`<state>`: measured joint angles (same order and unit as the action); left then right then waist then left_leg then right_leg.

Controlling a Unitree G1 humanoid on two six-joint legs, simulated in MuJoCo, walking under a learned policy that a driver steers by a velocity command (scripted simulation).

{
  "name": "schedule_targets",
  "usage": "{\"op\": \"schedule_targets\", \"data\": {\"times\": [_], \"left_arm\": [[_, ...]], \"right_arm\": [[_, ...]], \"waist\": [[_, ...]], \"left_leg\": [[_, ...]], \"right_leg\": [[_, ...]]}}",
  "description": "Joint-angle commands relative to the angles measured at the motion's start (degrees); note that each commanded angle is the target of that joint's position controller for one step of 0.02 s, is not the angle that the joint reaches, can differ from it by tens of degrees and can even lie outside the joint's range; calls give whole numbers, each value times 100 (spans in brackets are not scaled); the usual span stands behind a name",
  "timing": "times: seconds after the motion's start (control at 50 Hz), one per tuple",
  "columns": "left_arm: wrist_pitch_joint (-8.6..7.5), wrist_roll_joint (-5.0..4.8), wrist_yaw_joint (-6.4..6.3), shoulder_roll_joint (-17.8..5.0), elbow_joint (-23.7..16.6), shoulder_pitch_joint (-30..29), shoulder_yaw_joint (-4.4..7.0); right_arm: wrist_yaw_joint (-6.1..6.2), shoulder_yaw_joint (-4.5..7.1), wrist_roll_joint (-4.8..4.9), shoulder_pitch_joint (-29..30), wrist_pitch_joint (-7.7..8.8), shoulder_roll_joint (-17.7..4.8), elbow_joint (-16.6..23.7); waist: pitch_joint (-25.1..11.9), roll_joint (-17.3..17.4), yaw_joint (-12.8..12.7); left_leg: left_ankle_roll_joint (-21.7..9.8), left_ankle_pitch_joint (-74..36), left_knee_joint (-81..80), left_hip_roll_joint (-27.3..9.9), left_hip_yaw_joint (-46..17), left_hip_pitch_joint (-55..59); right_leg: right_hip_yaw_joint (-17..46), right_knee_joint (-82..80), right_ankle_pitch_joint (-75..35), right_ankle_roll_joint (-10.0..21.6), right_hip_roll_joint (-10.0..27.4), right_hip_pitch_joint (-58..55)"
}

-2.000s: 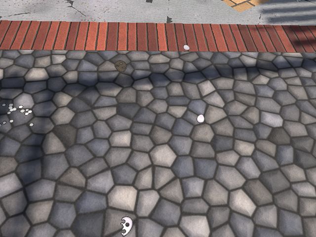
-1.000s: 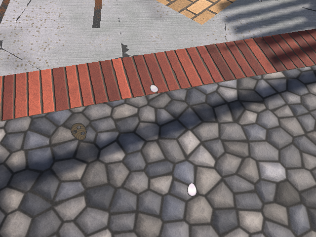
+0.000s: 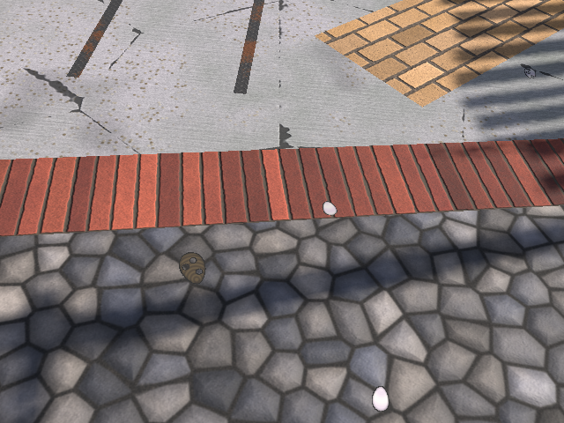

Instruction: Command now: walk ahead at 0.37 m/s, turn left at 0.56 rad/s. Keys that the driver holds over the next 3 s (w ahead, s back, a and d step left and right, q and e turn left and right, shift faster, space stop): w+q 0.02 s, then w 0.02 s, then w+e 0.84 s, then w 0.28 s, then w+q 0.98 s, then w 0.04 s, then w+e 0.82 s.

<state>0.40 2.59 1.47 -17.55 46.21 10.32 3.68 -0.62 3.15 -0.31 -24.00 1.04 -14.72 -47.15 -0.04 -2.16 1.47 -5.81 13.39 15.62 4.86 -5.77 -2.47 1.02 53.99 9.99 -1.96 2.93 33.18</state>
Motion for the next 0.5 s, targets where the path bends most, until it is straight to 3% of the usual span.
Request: {"op": "schedule_targets", "data": {"times": [0.02,0.1,0.18,0.22,0.24,0.26,0.28,0.3,0.32,0.34,0.36,0.38,0.42,0.46,0.5], "left_arm": [[-108,-12,10,-337,-581,-934,46],[-185,-31,89,-196,-661,-1283,-38],[-248,-83,139,-223,-863,-1534,-76],[-267,-116,111,-284,-766,-1064,-48],[-273,-134,57,-373,-613,-584,2],[-301,-144,-15,-451,-344,237,63],[-349,-90,-88,-625,-101,1139,137],[-371,37,-141,-1225,-43,1874,273],[-317,-138,-64,-1187,74,1680,272],[-299,-232,-13,-940,-33,1016,228],[-309,-238,4,-662,-119,685,173],[-328,-195,-7,-495,-101,570,120],[-396,-212,-38,-404,9,590,76],[-461,-259,-51,-467,88,791,102],[-463,-277,-75,-543,142,962,128]], "right_arm": [[36,239,-9,-368,125,-925,154],[78,186,-37,-553,200,-821,-18],[125,164,-88,-617,285,-894,-172],[158,154,-106,-359,310,-947,-183],[165,156,-123,-285,318,-995,-204],[156,155,-134,-236,305,-1024,-240],[155,124,-122,-248,318,-983,-233],[106,-8,19,-559,348,-499,-21],[82,34,-81,-508,379,-635,4],[74,52,-196,-47,390,-824,98],[25,27,-189,359,441,-824,157],[-8,3,-179,526,456,-729,206],[-41,-36,-269,477,323,-626,227],[-65,-67,-293,532,215,-543,276],[-70,-89,-289,989,161,-497,440]], "waist": [[554,758,247],[628,825,416],[730,886,409],[613,895,97],[337,865,-121],[-129,677,-498],[-676,470,-881],[-1421,-641,-871],[-1394,-1206,-609],[-487,-494,-388],[-95,6,-362],[166,171,-230],[195,8,-7],[133,-56,21],[277,-19,-49]], "left_leg": [[-807,220,-779,-1373,-1541,331],[-712,-581,-712,-1335,-1159,411],[-589,-1868,-564,-1603,-911,595],[-401,-3046,-285,-1643,-622,506],[-308,-4247,266,-1591,-427,518],[-205,-5077,1325,-1407,-131,489],[-96,-4517,2632,-1202,117,-203],[190,-2140,4744,-572,497,-1799],[248,1281,5804,154,336,-3021],[160,888,6090,-308,20,-3483],[152,428,5873,-564,69,-3431],[165,246,5477,-754,110,-3270],[328,198,4986,-911,168,-2920],[504,200,4718,-913,317,-2951],[685,-82,4264,-956,439,-3239]], "right_leg": [[-24,-406,-254,-146,-3,1248],[-252,-1309,-585,-87,-36,927],[-437,-1872,-346,341,-89,476],[-518,-2161,-109,616,-281,-389],[-614,-2208,64,741,-515,-1081],[-715,-2483,68,889,-759,-2017],[-276,-2580,207,1085,-424,-3321],[2368,-2995,1689,1698,1184,-4773],[4758,-4089,1678,2072,1766,-4882],[4108,-4066,1779,2017,1602,-4170],[3240,-4088,1256,1956,1389,-3475],[2669,-4186,640,1815,1072,-2942],[2054,-4283,-251,1665,648,-2481],[1794,-4343,-837,1757,526,-2366],[1669,-4490,-864,1783,431,-2257]]}}
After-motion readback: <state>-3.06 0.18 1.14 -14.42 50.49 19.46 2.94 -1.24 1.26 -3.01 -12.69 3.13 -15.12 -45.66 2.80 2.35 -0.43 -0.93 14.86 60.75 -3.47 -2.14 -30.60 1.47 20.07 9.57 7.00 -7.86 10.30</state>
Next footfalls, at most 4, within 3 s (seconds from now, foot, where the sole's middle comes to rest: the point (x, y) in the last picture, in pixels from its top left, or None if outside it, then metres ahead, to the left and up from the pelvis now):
0.28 right None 0.30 -0.12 -0.79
0.80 left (265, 375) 0.64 0.00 -0.79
1.30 right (373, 323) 0.79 -0.29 -0.79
1.84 left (322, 231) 1.10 -0.17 -0.79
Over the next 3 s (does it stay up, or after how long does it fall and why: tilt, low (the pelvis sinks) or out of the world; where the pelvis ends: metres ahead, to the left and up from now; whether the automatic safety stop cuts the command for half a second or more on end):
stays up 1.59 -0.20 -0.05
